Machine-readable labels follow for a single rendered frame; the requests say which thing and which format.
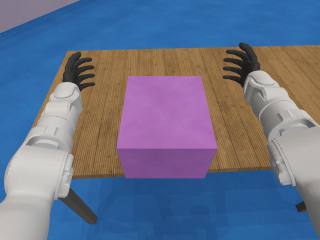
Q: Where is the table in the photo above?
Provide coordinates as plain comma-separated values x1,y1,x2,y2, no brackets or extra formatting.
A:
31,45,320,224

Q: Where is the robot right hand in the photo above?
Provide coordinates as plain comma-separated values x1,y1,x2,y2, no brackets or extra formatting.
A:
222,42,260,88

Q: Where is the right robot upper arm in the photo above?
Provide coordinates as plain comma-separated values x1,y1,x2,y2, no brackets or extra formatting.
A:
267,126,320,239

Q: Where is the left robot upper arm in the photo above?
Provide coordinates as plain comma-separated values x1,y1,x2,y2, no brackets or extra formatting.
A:
0,145,74,240

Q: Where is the carton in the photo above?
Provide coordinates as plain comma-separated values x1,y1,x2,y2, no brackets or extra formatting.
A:
116,76,218,179

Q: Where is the left robot forearm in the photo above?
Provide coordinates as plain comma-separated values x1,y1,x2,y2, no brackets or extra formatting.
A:
4,82,83,194

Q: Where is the robot left hand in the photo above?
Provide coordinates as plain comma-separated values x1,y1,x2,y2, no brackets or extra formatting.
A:
62,51,95,92

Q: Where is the right robot forearm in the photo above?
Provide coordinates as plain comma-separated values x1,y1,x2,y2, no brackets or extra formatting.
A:
243,70,320,142

